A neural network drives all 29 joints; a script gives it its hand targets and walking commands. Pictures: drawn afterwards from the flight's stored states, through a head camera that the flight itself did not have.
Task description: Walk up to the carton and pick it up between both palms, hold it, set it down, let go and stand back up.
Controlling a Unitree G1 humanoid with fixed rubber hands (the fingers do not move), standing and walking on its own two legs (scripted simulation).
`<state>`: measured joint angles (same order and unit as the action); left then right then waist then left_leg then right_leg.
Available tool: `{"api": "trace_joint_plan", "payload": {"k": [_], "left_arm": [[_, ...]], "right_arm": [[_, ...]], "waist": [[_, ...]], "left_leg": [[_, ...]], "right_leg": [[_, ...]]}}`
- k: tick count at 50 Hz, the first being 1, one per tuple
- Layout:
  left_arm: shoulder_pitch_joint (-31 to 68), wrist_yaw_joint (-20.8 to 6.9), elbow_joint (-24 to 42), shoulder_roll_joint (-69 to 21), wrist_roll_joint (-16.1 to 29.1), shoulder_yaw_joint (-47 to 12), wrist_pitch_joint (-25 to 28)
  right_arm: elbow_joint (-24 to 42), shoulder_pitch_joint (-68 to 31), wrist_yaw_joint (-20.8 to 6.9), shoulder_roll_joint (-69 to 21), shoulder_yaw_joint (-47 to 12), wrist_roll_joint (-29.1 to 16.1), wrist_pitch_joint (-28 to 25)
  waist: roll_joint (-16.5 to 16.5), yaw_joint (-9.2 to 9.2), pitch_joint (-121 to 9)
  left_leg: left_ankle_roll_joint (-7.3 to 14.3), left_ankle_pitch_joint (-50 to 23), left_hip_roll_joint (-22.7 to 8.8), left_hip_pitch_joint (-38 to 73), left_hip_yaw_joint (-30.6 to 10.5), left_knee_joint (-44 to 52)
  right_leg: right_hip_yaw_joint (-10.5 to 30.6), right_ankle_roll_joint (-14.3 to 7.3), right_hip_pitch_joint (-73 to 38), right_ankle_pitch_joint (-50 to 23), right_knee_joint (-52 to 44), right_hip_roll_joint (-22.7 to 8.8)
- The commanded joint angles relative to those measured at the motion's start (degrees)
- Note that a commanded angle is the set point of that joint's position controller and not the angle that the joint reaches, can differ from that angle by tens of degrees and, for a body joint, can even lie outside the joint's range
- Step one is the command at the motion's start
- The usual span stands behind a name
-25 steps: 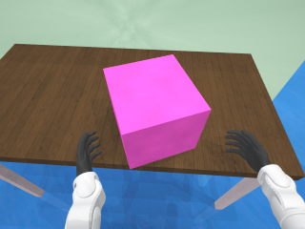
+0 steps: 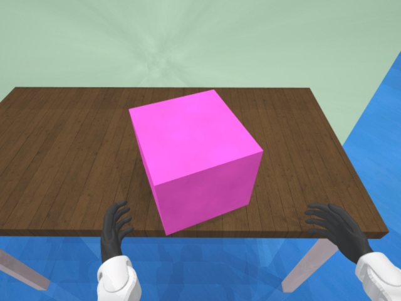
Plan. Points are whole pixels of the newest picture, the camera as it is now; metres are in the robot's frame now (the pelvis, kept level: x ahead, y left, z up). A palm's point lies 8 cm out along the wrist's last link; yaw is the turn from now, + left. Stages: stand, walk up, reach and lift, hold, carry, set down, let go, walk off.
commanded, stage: set down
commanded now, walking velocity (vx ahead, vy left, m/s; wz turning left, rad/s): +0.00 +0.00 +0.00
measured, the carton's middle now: (191, 158) +0.43 +0.05 +0.03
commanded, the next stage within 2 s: let go in 2.00 s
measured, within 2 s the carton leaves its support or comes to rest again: neither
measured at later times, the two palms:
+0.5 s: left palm (112, 255) +0.20 +0.18 +0.02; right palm (357, 261) +0.19 -0.27 +0.01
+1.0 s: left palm (105, 269) +0.18 +0.20 -0.01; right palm (341, 266) +0.19 -0.25 -0.02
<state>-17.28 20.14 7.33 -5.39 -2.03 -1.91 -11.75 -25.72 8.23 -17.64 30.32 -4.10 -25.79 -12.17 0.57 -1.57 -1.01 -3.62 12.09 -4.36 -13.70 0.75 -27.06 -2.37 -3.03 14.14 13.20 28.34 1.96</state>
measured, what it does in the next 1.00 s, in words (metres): stands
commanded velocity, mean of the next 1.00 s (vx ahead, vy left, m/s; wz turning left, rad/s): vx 0.00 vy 0.00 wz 0.00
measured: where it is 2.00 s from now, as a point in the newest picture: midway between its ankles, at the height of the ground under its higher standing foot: outside the picture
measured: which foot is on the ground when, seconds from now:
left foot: down 0.00-1.00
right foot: down 0.00-1.00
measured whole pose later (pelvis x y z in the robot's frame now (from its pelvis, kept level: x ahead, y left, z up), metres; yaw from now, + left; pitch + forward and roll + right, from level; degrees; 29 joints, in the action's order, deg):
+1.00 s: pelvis +0.02 +0.02 +0.00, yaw +0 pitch -2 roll +0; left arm -22.9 14.6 -3.2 -0.6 -3.7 -2.4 -6.5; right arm -30.9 13.8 -15.9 25.8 -1.3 -18.4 -14.7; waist 0.2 -0.5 1.7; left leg -2.2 13.3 -3.1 -9.7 1.2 -25.3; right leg -1.9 -1.3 9.2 13.4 24.7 0.8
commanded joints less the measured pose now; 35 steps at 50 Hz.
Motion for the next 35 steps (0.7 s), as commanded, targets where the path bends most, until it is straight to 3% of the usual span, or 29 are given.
{"api": "trace_joint_plan", "payload": {"k": [1, 2, 4, 7, 8, 14, 17, 19, 20, 21, 22, 25, 27, 28, 29, 31, 32, 33, 34, 35], "left_arm": [[7.7, -0.6, 12.1, -0.6, -1.2, -1.3, 3.3], [7.7, -0.1, 15.5, -0.4, -0.8, -1.3, 3.8], [5.4, -0.2, 15.1, -0.4, -0.9, -1.3, 3.8], [4.9, -0.8, 13.1, 0.3, -1.5, -1.2, 3.5], [5.1, -0.4, 15.4, 0.6, -1.6, -0.9, 3.8], [4.5, -1.4, 13.9, 2.0, -1.6, -0.8, 3.7], [3.6, -1.1, 15.0, 1.3, -1.2, -1.1, 4.4], [4.1, -2.0, 11.7, 1.8, -1.9, -0.7, 3.9], [4.3, -1.3, 15.2, 1.7, -2.0, -0.6, 4.6], [4.0, -2.2, 10.6, 2.3, -1.9, -0.7, 4.1], [3.6, -1.8, 14.0, 1.9, -2.1, -0.8, 4.7], [3.3, -2.8, 9.7, 2.4, -2.7, -0.4, 4.4], [2.8, -2.5, 11.1, 2.2, -2.9, -0.5, 5.1], [2.8, -3.1, 8.6, 2.3, -2.7, -0.9, 4.7], [2.4, -2.7, 10.8, 2.5, -2.7, -0.5, 5.4], [2.3, -3.6, 6.8, 2.6, -3.0, -0.9, 5.0], [2.5, -3.2, 9.6, 2.7, -3.1, -0.8, 5.8], [1.9, -3.8, 6.5, 2.9, -3.2, -0.8, 5.5], [1.6, -3.4, 9.4, 3.0, -3.1, -0.6, 6.2], [0.6, -3.9, 5.7, 3.1, -3.1, -0.9, 6.0]], "right_arm": [[10.3, -8.6, 0.4, 14.6, 7.1, -0.3, -2.4], [12.5, -8.8, 0.2, 15.2, 7.5, -1.0, -2.6], [12.5, -6.6, 0.1, 15.1, 7.3, -0.8, -2.4], [12.0, -5.4, 0.4, 14.4, 8.0, 0.1, -1.8], [14.2, -5.7, 0.1, 14.4, 8.0, -0.4, -2.1], [14.7, -4.2, 0.4, 13.8, 9.2, 0.8, -1.6], [16.1, -3.5, 0.0, 14.3, 9.0, 0.4, -1.8], [13.3, -3.3, 0.3, 13.4, 9.1, 1.7, -1.2], [15.7, -4.2, -0.2, 14.4, 9.4, 1.1, -2.0], [12.9, -3.7, 0.5, 13.4, 9.1, 2.2, -1.3], [14.2, -3.6, -0.1, 14.0, 9.2, 1.5, -1.8], [10.6, -2.8, 0.3, 13.1, 8.7, 2.3, -1.6], [11.0, -2.9, 0.1, 13.9, 8.9, 2.3, -2.3], [8.8, -2.8, 0.3, 13.6, 9.3, 2.8, -2.1], [10.9, -3.0, 0.2, 13.7, 9.2, 2.5, -2.8], [7.6, -2.9, 0.6, 13.1, 9.1, 3.7, -2.6], [8.9, -3.2, 0.2, 13.3, 9.0, 3.1, -3.2], [6.8, -2.2, 0.6, 12.4, 8.8, 3.7, -3.0], [8.9, -2.8, 0.4, 13.0, 8.9, 3.2, -3.7], [6.8, -2.1, 0.7, 12.4, 8.6, 4.0, -3.5]], "waist": [[8.4, 0.37, -5.9], [8.4, -0.13, -7.4], [8.8, 0.2, -6.6], [9.0, 1.03, -4.4], [8.6, -0.05, -4.9], [8.7, 1.14, -3.1], [8.6, 0.64, -4.0], [8.6, 1.34, -3.0], [7.1, 0.45, -4.4], [8.8, 1.69, -2.5], [7.6, 0.96, -4.0], [7.3, 1.63, -3.4], [6.5, 1.01, -4.2], [6.8, 1.85, -3.3], [6.6, 0.97, -4.5], [7.2, 1.88, -2.7], [6.4, 1.09, -4.7], [6.6, 1.71, -3.5], [5.6, 0.8, -5.2], [6.0, 1.49, -3.6]], "left_leg": [[2.7, -3.5, 3.2, 1.9, -1.5, 3.2], [2.5, -4.4, 2.7, 1.9, -1.7, 3.2], [2.5, -5.2, 2.8, 1.9, -1.6, 3.1], [2.7, -3.4, 2.9, 2.5, -1.7, 3.2], [2.5, -3.9, 2.7, 2.5, -1.9, 3.4], [2.2, -2.7, 2.8, 1.8, -1.4, 3.6], [2.1, -4.0, 2.5, 3.3, -1.8, 3.6], [2.3, -2.5, 2.7, 3.3, -1.6, 3.6], [1.9, -4.1, 2.4, 3.8, -1.8, 3.7], [2.2, -3.1, 2.8, 3.3, -1.3, 3.6], [2.0, -4.6, 2.4, 4.4, -1.7, 3.8], [2.0, -4.1, 2.7, 4.7, -1.6, 4.0], [1.7, -5.8, 2.5, 5.8, -1.8, 4.4], [1.7, -4.3, 2.7, 5.9, -1.7, 4.1], [1.5, -6.2, 2.5, 5.9, -1.9, 4.2], [1.6, -5.5, 2.7, 6.3, -1.8, 4.2], [1.7, -7.2, 2.5, 6.6, -1.8, 4.2], [1.7, -6.5, 2.9, 6.7, -1.6, 4.2], [1.4, -8.0, 2.6, 7.3, -1.5, 4.4], [1.5, -8.0, 2.8, 7.4, -1.5, 4.1]], "right_leg": [[10.6, 0.4, -1.7, 1.9, -10.2, -3.3], [10.5, 0.6, -2.0, 2.0, -9.9, -3.3], [10.7, 0.5, -3.0, -0.2, -10.0, -3.5], [11.0, 0.6, -1.7, 2.1, -10.6, -3.7], [10.8, 0.7, -2.0, 2.5, -10.5, -3.6], [11.0, 1.1, -1.4, 3.4, -11.1, -3.9], [11.0, 0.7, -0.9, 2.9, -11.1, -4.0], [11.2, 0.8, -0.7, 3.6, -11.7, -4.3], [10.4, 0.5, -0.9, 2.3, -11.0, -3.8], [10.9, 0.7, -0.8, 2.9, -11.7, -4.2], [10.0, 0.4, -1.1, 1.5, -11.0, -3.6], [9.8, 0.3, -1.5, -0.2, -11.2, -4.0], [8.4, 0.1, -1.4, -3.0, -10.6, -3.2], [8.4, 0.1, -0.6, -1.8, -10.8, -3.4], [8.1, 0.0, -1.5, -3.2, -10.6, -3.1], [7.6, -0.2, -0.8, -3.8, -10.8, -3.1], [7.5, -0.3, -1.6, -4.4, -10.6, -2.9], [7.1, -0.2, -1.4, -5.3, -10.5, -3.0], [6.4, -0.2, -2.0, -6.6, -10.0, -2.8], [6.6, -0.3, -1.5, -7.2, -10.4, -2.9]]}}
